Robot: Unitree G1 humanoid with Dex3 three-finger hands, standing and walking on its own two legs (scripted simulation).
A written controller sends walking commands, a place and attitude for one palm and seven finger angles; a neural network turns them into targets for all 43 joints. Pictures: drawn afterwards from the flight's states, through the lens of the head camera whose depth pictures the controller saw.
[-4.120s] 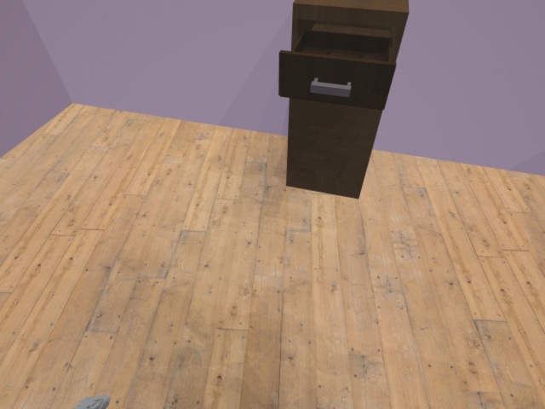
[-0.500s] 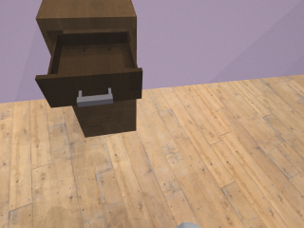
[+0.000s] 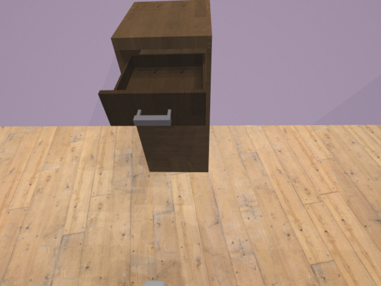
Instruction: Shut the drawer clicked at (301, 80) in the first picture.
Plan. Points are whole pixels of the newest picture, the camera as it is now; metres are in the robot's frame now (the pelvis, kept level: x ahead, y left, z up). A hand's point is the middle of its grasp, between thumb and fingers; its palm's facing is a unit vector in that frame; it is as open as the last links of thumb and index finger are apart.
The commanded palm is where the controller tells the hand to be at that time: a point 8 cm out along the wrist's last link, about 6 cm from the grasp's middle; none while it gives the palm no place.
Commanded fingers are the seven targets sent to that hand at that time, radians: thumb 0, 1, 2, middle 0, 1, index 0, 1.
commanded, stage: take the last steps up to it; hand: left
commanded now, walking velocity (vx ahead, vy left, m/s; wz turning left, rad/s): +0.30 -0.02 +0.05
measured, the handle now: (153, 116) +0.61 +0.17 -0.01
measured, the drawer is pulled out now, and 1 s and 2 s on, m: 0.29 0.29 0.29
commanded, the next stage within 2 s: come to a stop and stand still in 1.06 s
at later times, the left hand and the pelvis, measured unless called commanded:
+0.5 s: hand out of the picture +0.07 +0.23 -0.18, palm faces +0.06 -0.99 -0.16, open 7.4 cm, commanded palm none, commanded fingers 0.00 0.90 0.90 -0.20 -0.30 -0.20 -0.30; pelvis +0.06 +0.04 +0.00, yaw +1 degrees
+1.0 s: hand (145, 245) +0.26 +0.16 -0.17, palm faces +0.07 -0.98 -0.21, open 7.2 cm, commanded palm none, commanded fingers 0.00 0.90 0.90 -0.20 -0.30 -0.20 -0.30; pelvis +0.23 -0.03 +0.00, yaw +1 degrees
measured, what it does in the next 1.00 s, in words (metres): walks ahead: left foot, then right foot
